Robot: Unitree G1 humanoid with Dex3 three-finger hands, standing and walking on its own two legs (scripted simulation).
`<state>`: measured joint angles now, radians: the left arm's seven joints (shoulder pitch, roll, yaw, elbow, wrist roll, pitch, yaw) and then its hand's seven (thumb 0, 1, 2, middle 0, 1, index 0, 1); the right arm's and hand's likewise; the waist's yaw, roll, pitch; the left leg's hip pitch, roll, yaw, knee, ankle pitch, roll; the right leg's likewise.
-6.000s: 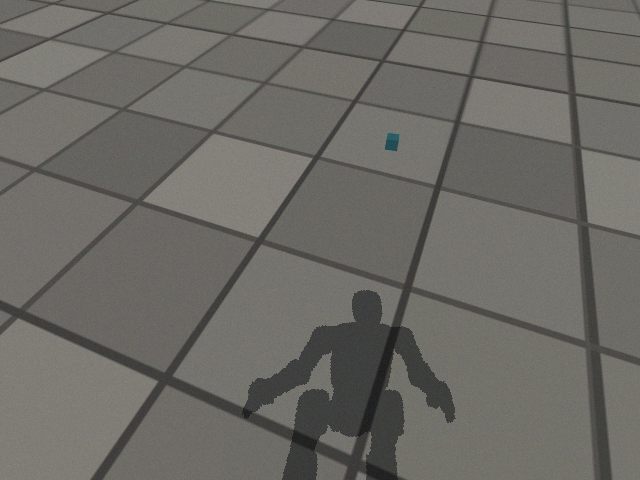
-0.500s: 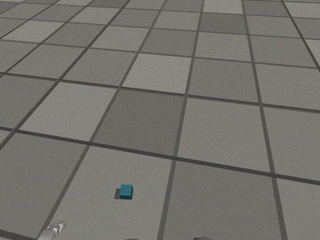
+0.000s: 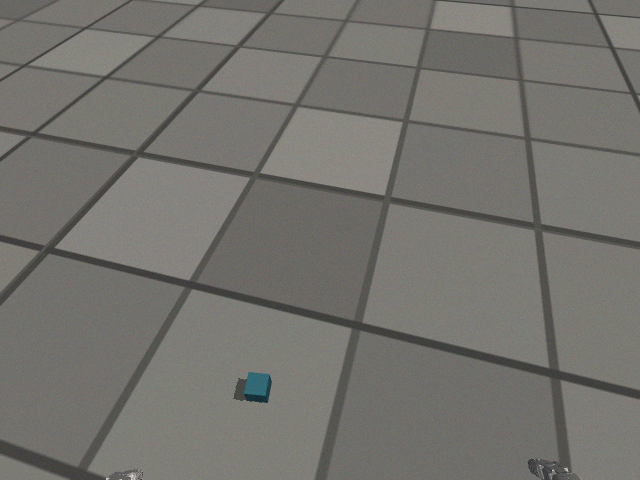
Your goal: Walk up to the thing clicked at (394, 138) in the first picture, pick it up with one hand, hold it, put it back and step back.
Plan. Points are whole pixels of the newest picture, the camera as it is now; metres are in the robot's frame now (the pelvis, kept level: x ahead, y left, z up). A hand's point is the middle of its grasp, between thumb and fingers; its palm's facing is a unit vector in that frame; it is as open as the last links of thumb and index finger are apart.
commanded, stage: walk up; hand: left
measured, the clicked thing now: (258, 387) +0.48 +0.23 -0.74
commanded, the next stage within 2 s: stand in 0.72 s
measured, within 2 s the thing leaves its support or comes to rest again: neither
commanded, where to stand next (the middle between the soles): +0.07 -0.02 m, yaw +0 degrees
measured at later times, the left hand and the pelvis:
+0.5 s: hand out of the picture +0.09 +0.26 -0.15, palm faces +0.02 -0.94 -0.34, open 7.4 cm; pelvis +0.01 +0.01 +0.01, yaw +1 degrees
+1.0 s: hand out of the picture +0.09 +0.25 -0.15, palm faces +0.01 -0.94 -0.34, open 7.4 cm; pelvis +0.01 +0.00 +0.01, yaw +1 degrees
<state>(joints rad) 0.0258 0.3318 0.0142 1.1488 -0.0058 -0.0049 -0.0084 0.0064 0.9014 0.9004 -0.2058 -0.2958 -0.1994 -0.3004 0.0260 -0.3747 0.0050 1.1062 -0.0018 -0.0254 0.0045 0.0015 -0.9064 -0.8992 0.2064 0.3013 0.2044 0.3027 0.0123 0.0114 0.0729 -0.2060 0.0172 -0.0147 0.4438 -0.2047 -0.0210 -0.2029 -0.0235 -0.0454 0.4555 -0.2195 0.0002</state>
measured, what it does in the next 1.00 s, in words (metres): stands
